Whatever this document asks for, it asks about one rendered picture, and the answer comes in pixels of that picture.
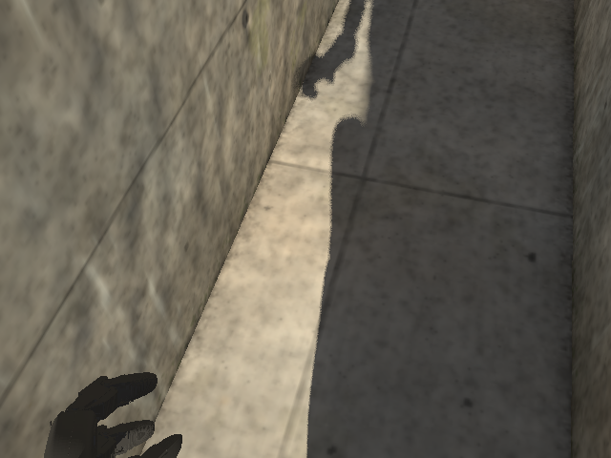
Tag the left robot hand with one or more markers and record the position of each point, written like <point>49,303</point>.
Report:
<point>75,434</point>

